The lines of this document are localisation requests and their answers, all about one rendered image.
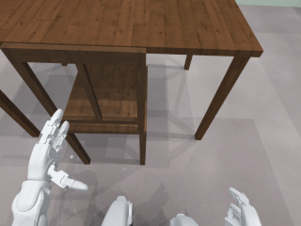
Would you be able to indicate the table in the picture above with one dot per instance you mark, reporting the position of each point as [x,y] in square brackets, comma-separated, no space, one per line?
[167,27]

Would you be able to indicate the right robot thigh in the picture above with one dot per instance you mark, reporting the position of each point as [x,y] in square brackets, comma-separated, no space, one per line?
[182,221]

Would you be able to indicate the left robot hand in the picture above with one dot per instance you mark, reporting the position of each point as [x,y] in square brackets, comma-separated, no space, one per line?
[47,151]

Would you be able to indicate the left robot forearm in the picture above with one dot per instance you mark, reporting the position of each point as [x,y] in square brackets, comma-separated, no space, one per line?
[30,206]

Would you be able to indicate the robot thigh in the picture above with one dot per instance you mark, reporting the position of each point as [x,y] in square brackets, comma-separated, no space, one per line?
[120,213]
[182,221]

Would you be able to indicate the chair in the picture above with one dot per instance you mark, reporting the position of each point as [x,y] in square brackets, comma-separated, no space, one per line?
[109,94]

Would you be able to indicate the right robot hand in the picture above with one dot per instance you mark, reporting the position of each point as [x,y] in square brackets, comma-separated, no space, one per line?
[246,216]

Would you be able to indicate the left robot thigh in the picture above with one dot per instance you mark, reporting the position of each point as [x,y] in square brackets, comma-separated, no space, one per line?
[120,213]

